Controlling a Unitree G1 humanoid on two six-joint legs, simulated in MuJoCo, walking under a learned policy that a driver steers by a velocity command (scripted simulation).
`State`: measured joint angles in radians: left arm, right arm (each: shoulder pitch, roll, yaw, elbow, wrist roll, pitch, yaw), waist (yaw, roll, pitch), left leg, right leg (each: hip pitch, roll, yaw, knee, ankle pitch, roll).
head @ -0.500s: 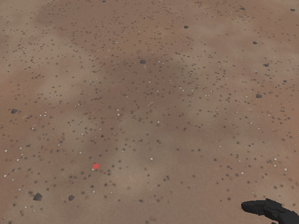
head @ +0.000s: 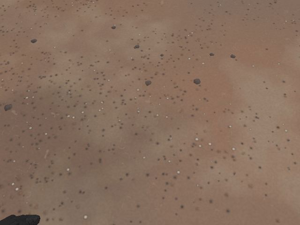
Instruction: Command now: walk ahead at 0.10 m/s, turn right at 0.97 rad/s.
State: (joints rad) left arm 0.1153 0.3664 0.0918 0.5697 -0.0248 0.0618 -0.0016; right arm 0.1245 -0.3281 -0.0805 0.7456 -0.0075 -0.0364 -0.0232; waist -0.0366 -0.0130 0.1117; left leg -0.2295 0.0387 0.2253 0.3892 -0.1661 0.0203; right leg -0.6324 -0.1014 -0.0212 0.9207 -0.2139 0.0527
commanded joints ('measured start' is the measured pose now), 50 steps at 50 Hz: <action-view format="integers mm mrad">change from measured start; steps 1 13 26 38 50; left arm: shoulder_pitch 40 -8 31 -1 110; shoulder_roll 51 157 38 -2 79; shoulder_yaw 14 51 22 -17 -9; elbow -56 -112 -111 -60 29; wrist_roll -1 6 11 15 35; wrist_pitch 13 -41 -10 -33 -56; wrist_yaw -25 17 31 21 8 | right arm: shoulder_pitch -114 -80 38 12 24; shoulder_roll -157 -125 -160 -115 -63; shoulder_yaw -40 -37 -51 -24 14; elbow -84 -113 -88 -94 -56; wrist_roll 18 -7 -10 4 3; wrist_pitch -11 4 7 43 17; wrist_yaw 11 6 28 2 18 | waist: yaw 46 13 36 1 62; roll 102 -76 4 216 -162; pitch -172 -234 -287 -204 -150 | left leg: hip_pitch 46 -426 108 111 -110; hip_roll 278 -1 150 175 -58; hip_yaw -96 -308 -511 -417 -143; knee -99 707 -45 -42 225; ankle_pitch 255 -245 35 258 -214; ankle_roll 165 -69 27 201 -69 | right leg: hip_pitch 193 498 228 212 455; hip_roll -6 -103 139 119 -39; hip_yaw -18 387 392 67 308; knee -109 -560 -206 -119 -635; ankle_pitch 49 338 -192 -267 -406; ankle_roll -36 -307 -125 26 -186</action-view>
